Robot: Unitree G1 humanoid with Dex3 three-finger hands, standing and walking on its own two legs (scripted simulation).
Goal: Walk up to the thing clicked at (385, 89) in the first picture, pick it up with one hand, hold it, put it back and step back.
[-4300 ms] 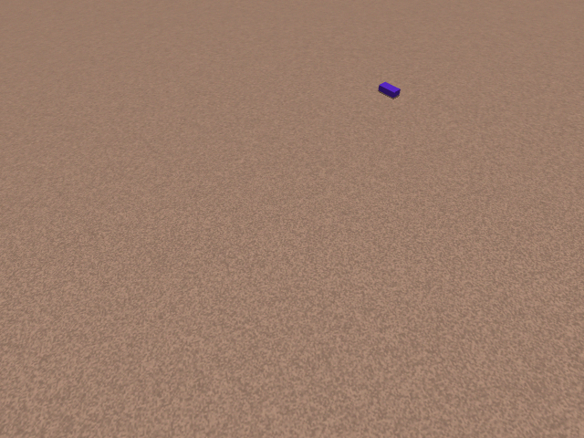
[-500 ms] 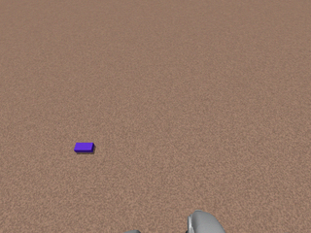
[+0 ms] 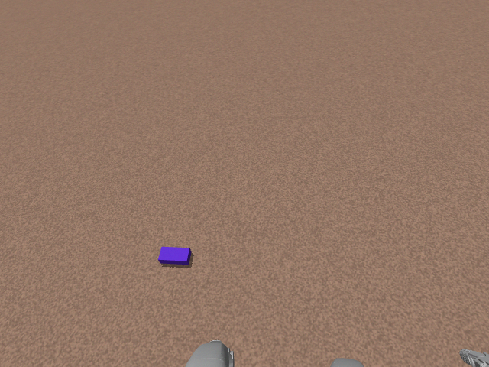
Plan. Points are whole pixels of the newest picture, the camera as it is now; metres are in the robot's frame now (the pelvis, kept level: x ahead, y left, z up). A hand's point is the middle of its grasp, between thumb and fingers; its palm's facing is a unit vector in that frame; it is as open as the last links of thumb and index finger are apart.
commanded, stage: walk up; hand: left
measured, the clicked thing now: (175, 255) +0.61 +0.42 -0.71
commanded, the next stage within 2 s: none
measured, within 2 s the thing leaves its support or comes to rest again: neither
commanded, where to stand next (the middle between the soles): +0.25 +0.19 m, yaw -3 degrees
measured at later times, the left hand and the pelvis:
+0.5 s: hand (28, 333) +0.17 +0.44 -0.08, palm faces -0.02 -0.81 -0.59, open 7.4 cm; pelvis +0.10 +0.13 +0.01, yaw +0 degrees
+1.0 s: hand (37, 297) +0.25 +0.50 -0.14, palm faces -0.06 -0.93 -0.35, open 7.4 cm; pelvis +0.16 +0.24 +0.01, yaw -2 degrees
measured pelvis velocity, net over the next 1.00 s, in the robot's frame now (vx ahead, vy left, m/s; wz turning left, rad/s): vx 0.16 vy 0.24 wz -0.04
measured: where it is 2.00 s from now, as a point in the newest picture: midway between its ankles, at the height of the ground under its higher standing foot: outside the picture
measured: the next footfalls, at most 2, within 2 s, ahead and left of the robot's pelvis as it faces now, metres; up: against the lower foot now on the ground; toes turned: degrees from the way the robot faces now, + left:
right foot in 0.28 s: +0.21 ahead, -0.02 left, +0.00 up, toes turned -8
left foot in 0.62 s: +0.21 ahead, +0.36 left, +0.00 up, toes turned +0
